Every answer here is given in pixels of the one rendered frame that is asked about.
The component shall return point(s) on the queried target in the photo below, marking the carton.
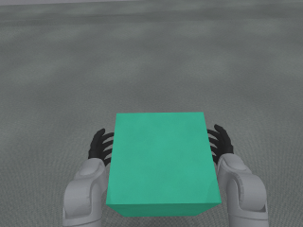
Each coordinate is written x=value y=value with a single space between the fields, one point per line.
x=161 y=166

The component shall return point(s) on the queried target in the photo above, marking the robot left forearm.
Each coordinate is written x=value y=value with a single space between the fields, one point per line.
x=82 y=197

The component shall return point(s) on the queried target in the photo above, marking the robot right forearm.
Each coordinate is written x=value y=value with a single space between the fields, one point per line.
x=246 y=194

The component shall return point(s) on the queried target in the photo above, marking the robot left hand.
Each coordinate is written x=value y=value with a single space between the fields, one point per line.
x=97 y=149

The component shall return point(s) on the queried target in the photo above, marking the robot right hand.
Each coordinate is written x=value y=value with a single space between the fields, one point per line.
x=223 y=144

